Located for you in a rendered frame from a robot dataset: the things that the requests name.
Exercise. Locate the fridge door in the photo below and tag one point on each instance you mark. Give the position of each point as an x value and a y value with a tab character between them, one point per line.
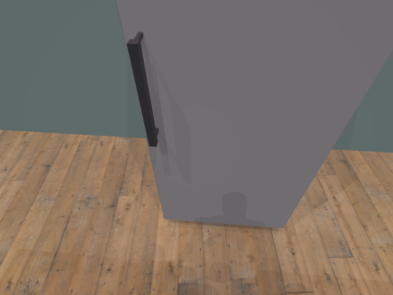
250	97

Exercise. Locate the handle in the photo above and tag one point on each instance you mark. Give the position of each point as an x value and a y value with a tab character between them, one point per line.
139	72

